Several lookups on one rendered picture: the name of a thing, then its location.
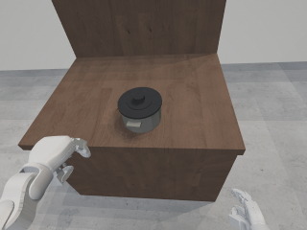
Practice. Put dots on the right robot hand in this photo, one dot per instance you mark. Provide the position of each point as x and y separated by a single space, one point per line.
243 218

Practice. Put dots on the knob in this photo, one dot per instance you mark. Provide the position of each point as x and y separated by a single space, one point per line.
138 97

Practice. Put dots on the left robot hand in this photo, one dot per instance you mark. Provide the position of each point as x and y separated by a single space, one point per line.
53 151

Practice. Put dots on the lid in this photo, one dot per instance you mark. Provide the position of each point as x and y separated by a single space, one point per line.
136 111

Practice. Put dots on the pot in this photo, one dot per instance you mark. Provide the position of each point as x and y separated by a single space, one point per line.
143 125

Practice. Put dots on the robot left forearm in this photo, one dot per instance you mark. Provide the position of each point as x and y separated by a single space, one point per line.
21 194

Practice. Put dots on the table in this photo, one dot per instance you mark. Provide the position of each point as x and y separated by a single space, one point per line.
170 46

